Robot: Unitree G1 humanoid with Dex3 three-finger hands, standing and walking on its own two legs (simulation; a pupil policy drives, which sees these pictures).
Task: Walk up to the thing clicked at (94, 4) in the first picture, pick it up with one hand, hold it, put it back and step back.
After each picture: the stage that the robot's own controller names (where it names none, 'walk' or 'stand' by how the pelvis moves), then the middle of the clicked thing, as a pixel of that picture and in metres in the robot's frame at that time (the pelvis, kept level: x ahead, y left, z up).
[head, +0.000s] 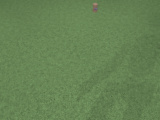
stand; (95, 7) +2.06 -0.17 -0.72
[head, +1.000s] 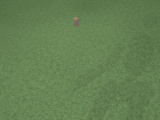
walk; (76, 22) +1.92 +0.23 -0.70
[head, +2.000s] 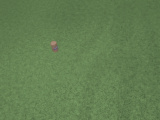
walk; (54, 46) +1.26 +0.40 -0.72
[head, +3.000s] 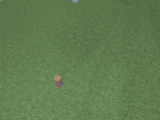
walk; (58, 81) +0.81 +0.31 -0.71
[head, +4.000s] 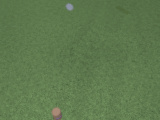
walk; (57, 114) +0.49 +0.21 -0.69
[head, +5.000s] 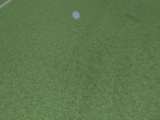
stand; out of the picture +0.33 +0.20 -0.71
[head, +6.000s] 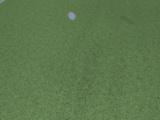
stand; out of the picture +0.32 +0.21 -0.72
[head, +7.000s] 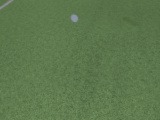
stand; out of the picture +0.30 +0.19 -0.73
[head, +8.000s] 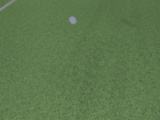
stand; out of the picture +0.31 +0.21 -0.73
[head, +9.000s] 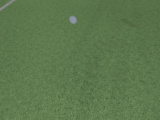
stand; out of the picture +0.30 +0.20 -0.73
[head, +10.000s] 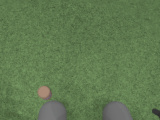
go down; (45, 93) +0.35 +0.20 -0.48
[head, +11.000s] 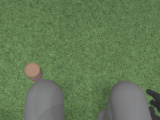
go down; (34, 72) +0.39 +0.23 -0.32
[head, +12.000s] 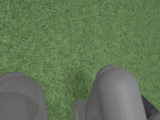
close in; out of the picture +0.37 +0.27 -0.23
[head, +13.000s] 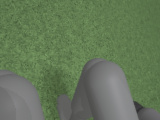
close; out of the picture +0.37 +0.27 -0.21
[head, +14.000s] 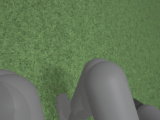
lift; out of the picture +0.36 +0.28 -0.22
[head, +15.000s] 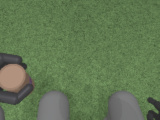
lift; (18, 82) +0.31 +0.22 -0.01
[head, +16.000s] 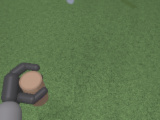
hold; (35, 89) +0.32 +0.18 +0.01
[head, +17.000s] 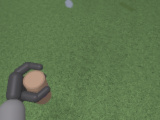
hold; (38, 88) +0.33 +0.17 +0.00
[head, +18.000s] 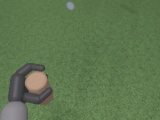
hold; (40, 89) +0.32 +0.17 +0.01
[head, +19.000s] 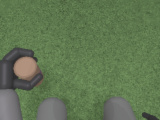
crouch; (30, 73) +0.37 +0.19 -0.07
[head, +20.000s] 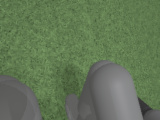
lower; out of the picture +0.37 +0.29 -0.21
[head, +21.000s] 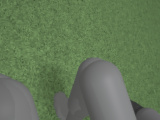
lower; out of the picture +0.38 +0.29 -0.22
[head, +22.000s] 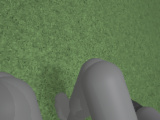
lower; out of the picture +0.37 +0.29 -0.22
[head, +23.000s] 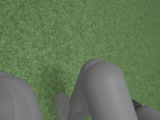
lower; out of the picture +0.37 +0.29 -0.22
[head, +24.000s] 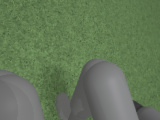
rest; out of the picture +0.36 +0.29 -0.22
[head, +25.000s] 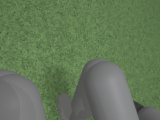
withdraw; out of the picture +0.35 +0.26 -0.22
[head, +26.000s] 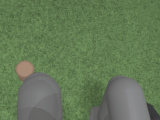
stand; (25, 72) +0.37 +0.23 -0.28
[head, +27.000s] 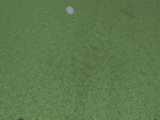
stand; out of the picture +0.30 +0.17 -0.65
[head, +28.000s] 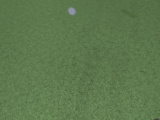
stand; out of the picture +0.32 +0.19 -0.67
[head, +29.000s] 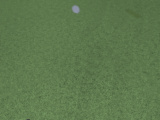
stand; out of the picture +0.31 +0.18 -0.67
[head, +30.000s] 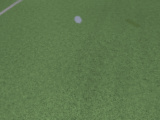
walk; out of the picture +0.33 +0.17 -0.72
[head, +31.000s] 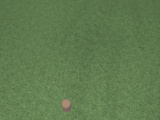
walk; (66, 105) +0.46 +0.13 -0.69
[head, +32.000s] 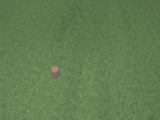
walk; (55, 72) +0.76 +0.21 -0.70
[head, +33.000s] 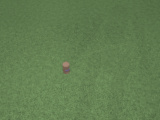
stand; (66, 68) +0.95 +0.18 -0.71
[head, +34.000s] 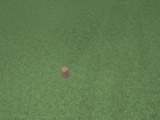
stand; (65, 72) +0.94 +0.20 -0.73
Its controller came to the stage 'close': yes
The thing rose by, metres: 0.71
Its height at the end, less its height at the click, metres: +0.00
